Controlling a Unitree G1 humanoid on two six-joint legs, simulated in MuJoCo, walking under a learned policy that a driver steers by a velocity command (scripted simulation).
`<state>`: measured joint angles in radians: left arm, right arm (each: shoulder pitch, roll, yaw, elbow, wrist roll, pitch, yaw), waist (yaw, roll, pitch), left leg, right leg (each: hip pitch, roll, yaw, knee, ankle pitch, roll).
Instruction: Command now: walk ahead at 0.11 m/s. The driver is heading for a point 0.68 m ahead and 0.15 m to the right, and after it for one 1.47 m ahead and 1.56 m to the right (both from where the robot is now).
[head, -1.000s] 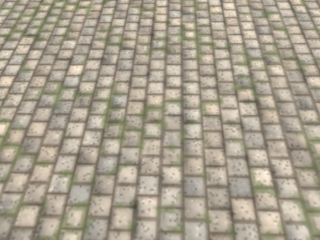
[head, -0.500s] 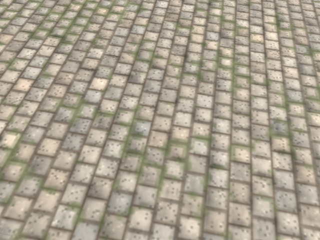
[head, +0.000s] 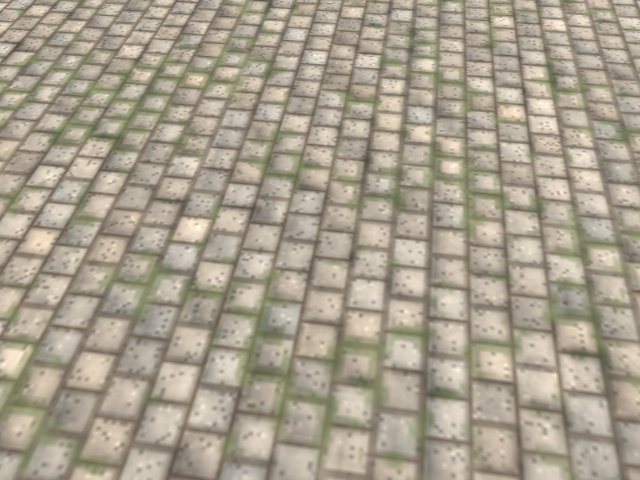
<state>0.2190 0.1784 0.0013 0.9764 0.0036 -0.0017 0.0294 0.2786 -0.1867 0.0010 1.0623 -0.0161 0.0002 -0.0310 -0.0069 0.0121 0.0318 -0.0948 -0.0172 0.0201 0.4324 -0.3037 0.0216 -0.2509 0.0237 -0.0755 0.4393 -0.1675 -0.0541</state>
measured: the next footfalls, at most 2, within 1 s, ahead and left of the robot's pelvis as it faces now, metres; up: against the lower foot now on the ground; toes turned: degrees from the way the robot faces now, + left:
right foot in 0.36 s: +0.20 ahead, -0.13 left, +0.00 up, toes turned -4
left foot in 0.88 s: +0.52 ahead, +0.06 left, +0.00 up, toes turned +4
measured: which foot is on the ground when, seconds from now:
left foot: down 0.00-0.38, up 0.40-0.86, down 0.88-1.00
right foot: down 0.00-0.12, up 0.14-0.34, down 0.36-0.90, up 0.92-1.00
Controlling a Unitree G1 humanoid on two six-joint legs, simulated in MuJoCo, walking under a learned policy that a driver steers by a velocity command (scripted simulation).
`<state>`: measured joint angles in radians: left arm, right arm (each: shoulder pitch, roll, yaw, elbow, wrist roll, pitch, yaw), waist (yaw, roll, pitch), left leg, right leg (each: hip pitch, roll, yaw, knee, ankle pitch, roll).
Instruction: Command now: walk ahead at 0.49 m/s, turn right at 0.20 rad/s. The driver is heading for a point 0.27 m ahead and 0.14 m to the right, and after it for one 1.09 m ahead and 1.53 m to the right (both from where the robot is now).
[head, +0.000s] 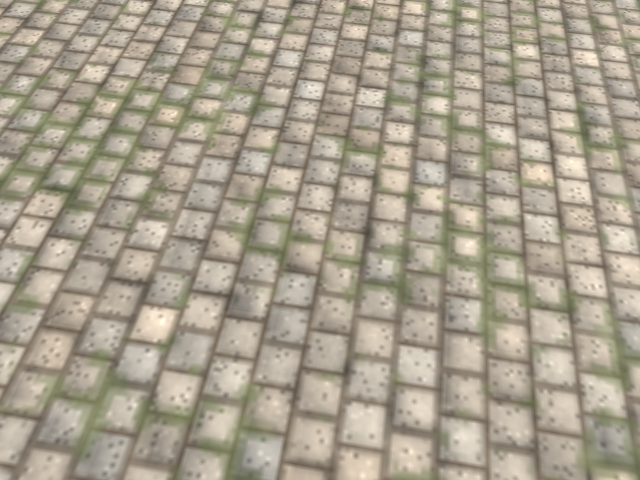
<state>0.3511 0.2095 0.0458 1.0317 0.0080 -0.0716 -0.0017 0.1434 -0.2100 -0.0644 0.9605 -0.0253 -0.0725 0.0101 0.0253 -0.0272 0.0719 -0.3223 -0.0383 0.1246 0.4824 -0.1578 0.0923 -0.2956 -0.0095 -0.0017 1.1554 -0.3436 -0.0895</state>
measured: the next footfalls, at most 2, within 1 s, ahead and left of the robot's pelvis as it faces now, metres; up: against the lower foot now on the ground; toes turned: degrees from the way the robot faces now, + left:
right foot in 0.40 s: +0.34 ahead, -0.10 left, +0.00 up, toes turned -16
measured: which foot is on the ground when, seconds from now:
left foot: down 0.00-0.38, up 0.40-1.00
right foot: up 0.00-0.38, down 0.40-1.00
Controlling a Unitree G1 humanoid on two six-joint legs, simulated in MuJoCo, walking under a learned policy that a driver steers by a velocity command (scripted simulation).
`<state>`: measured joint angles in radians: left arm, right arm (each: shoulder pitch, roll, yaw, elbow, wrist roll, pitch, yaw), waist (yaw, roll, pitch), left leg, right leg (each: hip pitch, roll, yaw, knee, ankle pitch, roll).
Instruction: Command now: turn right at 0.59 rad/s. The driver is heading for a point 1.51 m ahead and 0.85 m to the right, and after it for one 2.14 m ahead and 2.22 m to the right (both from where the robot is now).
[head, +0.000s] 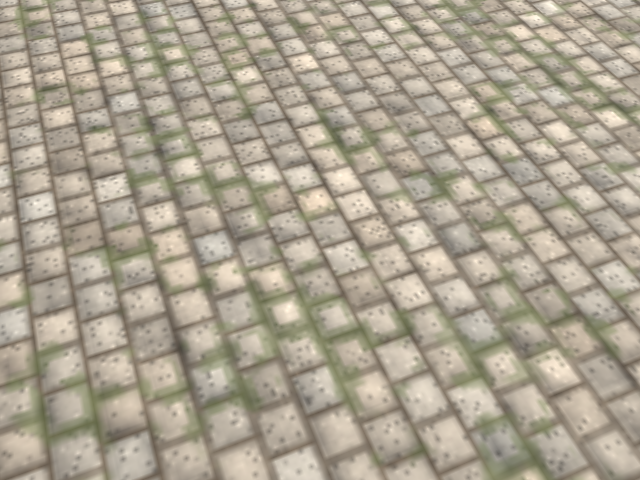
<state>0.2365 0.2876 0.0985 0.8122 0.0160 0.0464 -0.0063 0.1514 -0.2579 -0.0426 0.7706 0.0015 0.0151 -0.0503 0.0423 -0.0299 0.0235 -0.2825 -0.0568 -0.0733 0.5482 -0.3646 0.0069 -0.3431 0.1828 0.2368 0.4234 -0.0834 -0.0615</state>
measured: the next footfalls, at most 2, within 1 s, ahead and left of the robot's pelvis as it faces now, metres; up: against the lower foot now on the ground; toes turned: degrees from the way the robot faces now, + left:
left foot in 0.02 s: +0.04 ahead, +0.11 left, +0.00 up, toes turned -6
right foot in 0.50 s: -0.02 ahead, -0.10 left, +0.00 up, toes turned -19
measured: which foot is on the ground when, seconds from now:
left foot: up 0.00-0.00, down 0.02-0.50, up 0.52-1.00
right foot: down 0.00-0.00, up 0.02-0.48, down 0.50-1.00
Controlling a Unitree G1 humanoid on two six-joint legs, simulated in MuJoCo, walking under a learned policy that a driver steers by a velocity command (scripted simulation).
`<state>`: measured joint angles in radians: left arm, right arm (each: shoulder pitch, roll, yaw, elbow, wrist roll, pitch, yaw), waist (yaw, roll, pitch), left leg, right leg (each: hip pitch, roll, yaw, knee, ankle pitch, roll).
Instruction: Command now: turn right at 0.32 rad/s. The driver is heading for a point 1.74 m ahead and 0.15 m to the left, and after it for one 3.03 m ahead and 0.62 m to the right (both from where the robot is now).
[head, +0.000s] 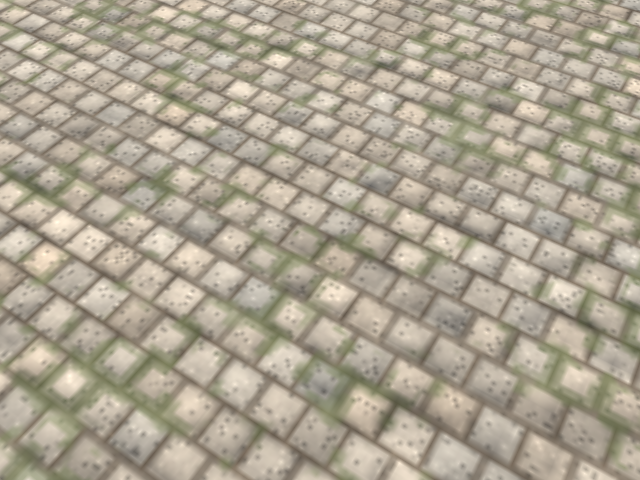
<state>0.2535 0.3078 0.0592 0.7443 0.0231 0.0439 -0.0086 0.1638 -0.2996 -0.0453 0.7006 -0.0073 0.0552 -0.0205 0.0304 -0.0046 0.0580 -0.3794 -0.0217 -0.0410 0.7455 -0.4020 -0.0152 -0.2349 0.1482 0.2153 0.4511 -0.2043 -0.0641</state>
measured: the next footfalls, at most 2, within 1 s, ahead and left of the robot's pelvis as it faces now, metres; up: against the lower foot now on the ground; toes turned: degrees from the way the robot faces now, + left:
left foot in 0.06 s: +0.05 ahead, +0.11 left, +0.00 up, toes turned -3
right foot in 0.38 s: +0.01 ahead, -0.10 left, +0.00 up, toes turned +3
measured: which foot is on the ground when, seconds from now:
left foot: up 0.00-0.04, down 0.06-1.00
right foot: down 0.00-0.06, up 0.08-0.36, down 0.38-0.76, up 0.78-1.00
